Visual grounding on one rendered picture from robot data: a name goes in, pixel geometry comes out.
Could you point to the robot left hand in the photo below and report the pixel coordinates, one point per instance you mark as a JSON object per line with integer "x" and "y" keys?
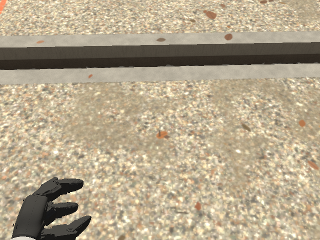
{"x": 38, "y": 211}

